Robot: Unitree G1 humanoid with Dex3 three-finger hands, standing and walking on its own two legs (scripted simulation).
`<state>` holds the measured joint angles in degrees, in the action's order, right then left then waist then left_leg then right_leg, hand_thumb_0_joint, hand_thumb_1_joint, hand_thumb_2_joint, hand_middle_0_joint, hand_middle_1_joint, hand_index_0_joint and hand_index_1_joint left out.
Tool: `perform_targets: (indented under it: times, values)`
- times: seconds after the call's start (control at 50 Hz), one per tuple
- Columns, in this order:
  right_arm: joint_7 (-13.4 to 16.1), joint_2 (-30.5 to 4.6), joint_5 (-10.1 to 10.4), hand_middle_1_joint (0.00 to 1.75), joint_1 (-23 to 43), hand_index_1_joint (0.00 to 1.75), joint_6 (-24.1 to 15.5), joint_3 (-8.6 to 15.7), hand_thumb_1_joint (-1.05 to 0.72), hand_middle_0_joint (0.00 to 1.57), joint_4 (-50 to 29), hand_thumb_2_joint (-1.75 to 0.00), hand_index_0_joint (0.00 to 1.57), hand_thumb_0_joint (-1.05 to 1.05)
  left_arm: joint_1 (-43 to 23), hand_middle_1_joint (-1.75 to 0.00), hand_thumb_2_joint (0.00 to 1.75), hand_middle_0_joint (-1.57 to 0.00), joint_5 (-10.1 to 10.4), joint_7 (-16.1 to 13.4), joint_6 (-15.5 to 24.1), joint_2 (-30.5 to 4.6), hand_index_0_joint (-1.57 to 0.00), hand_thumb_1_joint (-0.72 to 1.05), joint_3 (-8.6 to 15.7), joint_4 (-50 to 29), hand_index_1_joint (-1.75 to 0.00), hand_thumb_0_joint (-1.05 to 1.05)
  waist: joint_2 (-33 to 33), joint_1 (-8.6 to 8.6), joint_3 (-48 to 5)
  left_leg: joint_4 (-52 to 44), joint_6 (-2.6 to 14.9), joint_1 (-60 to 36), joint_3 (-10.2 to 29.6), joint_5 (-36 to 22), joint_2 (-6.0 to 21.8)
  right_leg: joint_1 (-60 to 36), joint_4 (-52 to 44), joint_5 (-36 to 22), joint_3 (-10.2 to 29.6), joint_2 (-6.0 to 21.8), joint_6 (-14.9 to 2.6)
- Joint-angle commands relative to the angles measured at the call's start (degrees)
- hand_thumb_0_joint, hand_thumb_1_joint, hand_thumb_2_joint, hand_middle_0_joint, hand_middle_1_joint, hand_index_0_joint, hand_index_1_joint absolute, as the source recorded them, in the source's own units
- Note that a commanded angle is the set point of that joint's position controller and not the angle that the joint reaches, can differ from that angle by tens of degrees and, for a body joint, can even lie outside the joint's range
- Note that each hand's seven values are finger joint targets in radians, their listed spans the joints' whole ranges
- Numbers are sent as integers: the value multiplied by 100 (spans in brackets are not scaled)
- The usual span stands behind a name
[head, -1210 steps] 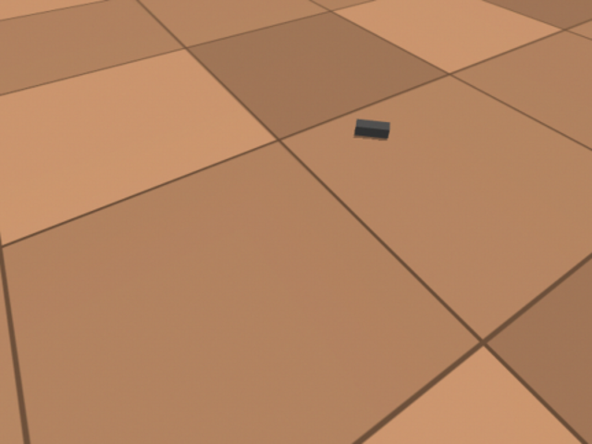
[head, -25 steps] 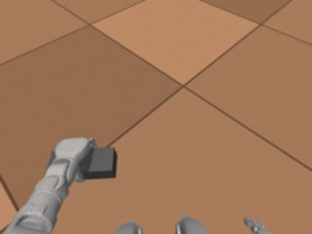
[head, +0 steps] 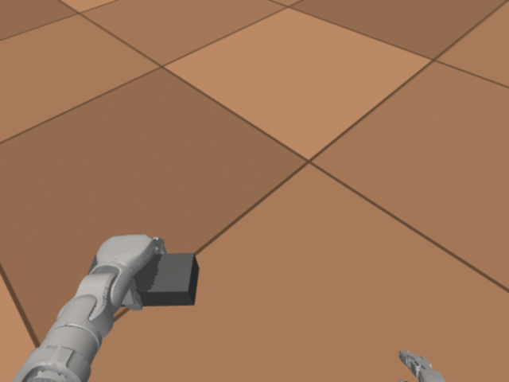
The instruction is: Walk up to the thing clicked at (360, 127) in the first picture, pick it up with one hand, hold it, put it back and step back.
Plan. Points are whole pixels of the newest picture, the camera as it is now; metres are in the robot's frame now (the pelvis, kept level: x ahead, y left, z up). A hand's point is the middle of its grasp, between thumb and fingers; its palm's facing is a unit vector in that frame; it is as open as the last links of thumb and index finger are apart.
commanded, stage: hold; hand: left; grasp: from above
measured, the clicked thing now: (144, 280) +0.32 +0.22 -0.08
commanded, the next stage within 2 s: crouch in 1.60 s
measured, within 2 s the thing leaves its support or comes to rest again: neither
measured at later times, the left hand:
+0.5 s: hand (134, 283) +0.29 +0.21 -0.02, palm faces -0.46 -0.02 -0.89, open 10.2 cm
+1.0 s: hand (133, 290) +0.27 +0.21 -0.01, palm faces -0.44 -0.02 -0.90, open 10.2 cm
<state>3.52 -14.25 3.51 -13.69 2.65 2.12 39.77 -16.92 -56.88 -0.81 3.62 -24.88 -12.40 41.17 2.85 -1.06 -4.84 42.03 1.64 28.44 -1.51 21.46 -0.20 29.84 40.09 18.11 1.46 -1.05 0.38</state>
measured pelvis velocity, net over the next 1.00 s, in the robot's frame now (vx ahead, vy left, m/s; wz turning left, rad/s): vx -0.02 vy -0.01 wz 0.00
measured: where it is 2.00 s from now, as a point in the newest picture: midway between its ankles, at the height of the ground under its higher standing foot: outside the picture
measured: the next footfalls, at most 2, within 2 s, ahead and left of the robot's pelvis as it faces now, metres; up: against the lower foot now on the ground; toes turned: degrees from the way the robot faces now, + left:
none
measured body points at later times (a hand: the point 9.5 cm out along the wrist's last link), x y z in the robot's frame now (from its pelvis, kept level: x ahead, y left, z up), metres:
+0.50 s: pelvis -0.01 -0.01 +0.01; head +0.01 -0.03 +0.46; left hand +0.31 +0.21 +0.03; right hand +0.13 -0.27 -0.11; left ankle -0.01 +0.10 -0.71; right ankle +0.02 -0.13 -0.72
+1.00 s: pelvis -0.02 -0.01 +0.02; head -0.02 -0.04 +0.47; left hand +0.29 +0.20 +0.04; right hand +0.14 -0.26 -0.09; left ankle -0.01 +0.10 -0.72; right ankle +0.02 -0.13 -0.72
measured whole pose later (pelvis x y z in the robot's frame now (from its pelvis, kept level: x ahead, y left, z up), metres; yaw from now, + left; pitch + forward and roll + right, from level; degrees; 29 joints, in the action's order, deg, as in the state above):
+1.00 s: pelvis -0.02 -0.01 +0.02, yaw +0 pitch +1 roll +0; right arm 4.9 -14.6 4.0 -10.1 4.3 0.9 38.8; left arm -11.9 -55.7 3.5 4.6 -25.1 -13.4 32.7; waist 3.4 0.7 -1.0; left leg 30.3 0.9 16.0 -1.8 14.9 -0.4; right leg 18.4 30.3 12.6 1.9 -0.9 -0.3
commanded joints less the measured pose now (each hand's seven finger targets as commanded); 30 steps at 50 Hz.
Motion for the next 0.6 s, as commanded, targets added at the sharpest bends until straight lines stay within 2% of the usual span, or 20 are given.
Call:
perform_targets:
  times: [0.0,0.04,0.1,0.16,0.2,0.22,0.28,0.3,0.34,0.4,0.48,0.54,0.58]
  values:
    - [66,-832,-1,30,136,30,-194,277,-90,20,-673,-90,20,0,-1473,-66,82,-107,84,-36,68,-1143,-108,75,510,-1100,-65,0,-164,-39,-1430,-665,-88,-934,150,-2046,-62,-893,-513,-1493,-73,-162,-175]
    - [76,-809,-6,30,196,30,-182,258,-90,20,-720,-90,20,0,-1469,-67,81,-106,21,-23,95,-1211,-107,74,566,-1139,-66,0,-225,18,-1438,-667,-66,-951,123,-2037,-101,-992,-554,-1566,-46,-141,-160]
    - [82,-811,-10,30,222,30,-167,250,-90,20,-743,-90,20,0,-1634,-67,83,-106,22,-69,142,-1282,-107,74,670,-1436,-67,0,-81,14,-1513,-735,-74,-1063,106,-2023,-107,-1030,-593,-1566,-24,-129,-170]
    - [80,-809,-6,30,263,30,-158,248,-90,20,-738,-90,20,0,-1561,-65,81,-106,-41,-102,124,-1163,-106,72,584,-1394,-65,0,-104,13,-1376,-821,-95,-1112,133,-1973,-91,-995,-639,-1462,-33,-139,-177]
    - [83,-827,-1,30,290,30,-141,261,-90,20,-749,-90,20,0,-1485,-65,80,-105,-39,-110,100,-1258,-105,71,665,-1354,-65,0,-91,35,-1365,-853,-88,-1139,122,-2009,-91,-1073,-691,-1488,-34,-137,-173]
    - [83,-827,-10,30,299,30,-135,265,-90,20,-747,-90,20,0,-1574,-65,80,-104,-50,-99,97,-1231,-105,71,620,-1425,-65,0,-102,30,-1399,-871,-78,-1170,117,-2017,-92,-1099,-704,-1516,-29,-135,-169]
    - [86,-811,2,30,357,30,-111,259,-90,20,-761,-90,20,0,-1590,-66,84,-106,-46,-45,63,-1145,-106,72,504,-1477,-67,0,-135,2,-1401,-910,-53,-1295,93,-2071,-107,-1145,-773,-1619,-18,-119,-143]
    - [89,-824,16,30,353,30,-114,262,-90,20,-762,-90,20,0,-1603,-65,84,-106,20,-46,73,-1200,-106,72,575,-1560,-66,0,-155,40,-1383,-963,-63,-1289,104,-2002,-97,-1214,-807,-1527,-31,-130,-144]
    - [91,-807,19,30,426,30,-114,241,-90,20,-787,-90,20,0,-1502,-65,85,-109,76,-2,72,-1142,-108,74,530,-1546,-66,0,-116,66,-1292,-1056,-62,-1332,84,-1861,-108,-1226,-896,-1397,-28,-121,-147]
    - [109,-799,23,30,529,30,-115,214,-90,20,-813,-90,20,0,-1422,-65,77,-106,82,58,71,-1145,-107,74,512,-1544,-64,0,-227,59,-1129,-1149,-43,-1329,80,-1658,-107,-1249,-1024,-1222,-14,-114,-131]
    - [122,-793,27,30,627,30,-112,183,-90,20,-857,-90,20,0,-1383,-64,79,-106,109,106,80,-1144,-107,73,483,-1540,-64,0,-281,77,-991,-1242,-27,-1349,80,-1533,-100,-1253,-1136,-1099,-3,-100,-126]
    - [132,-785,28,30,672,30,-111,167,-90,20,-869,-90,20,0,-1477,-64,78,-105,173,122,118,-1212,-106,72,563,-1631,-64,0,-178,83,-979,-1331,-39,-1398,73,-1451,-89,-1278,-1178,-1013,3,-107,-134]
    - [137,-779,24,30,710,30,-115,158,-90,20,-875,-90,20,0,-1425,-65,75,-104,119,128,137,-1200,-106,71,566,-1641,-64,0,-169,110,-960,-1367,-44,-1430,80,-1416,-91,-1310,-1210,-968,5,-104,-138]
